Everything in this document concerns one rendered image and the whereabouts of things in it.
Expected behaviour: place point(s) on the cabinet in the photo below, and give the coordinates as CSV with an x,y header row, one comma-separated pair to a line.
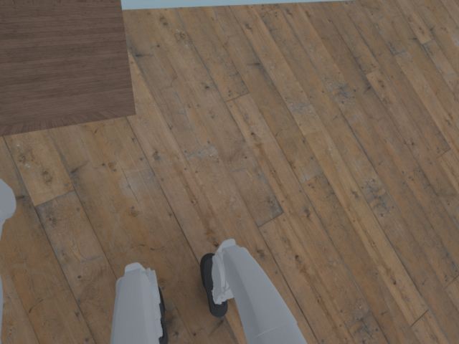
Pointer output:
x,y
62,62

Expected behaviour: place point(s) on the robot left upper arm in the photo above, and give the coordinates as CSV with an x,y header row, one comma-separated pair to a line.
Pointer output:
x,y
7,209

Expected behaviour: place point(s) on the right robot shin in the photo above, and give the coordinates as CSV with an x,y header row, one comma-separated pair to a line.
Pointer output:
x,y
220,295

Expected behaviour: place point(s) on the robot left thigh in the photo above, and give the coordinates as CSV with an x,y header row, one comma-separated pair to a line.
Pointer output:
x,y
137,295

